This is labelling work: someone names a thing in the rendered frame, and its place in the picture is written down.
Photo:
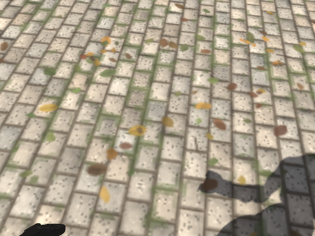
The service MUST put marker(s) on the left robot hand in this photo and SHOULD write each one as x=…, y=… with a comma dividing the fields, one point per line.
x=52, y=229

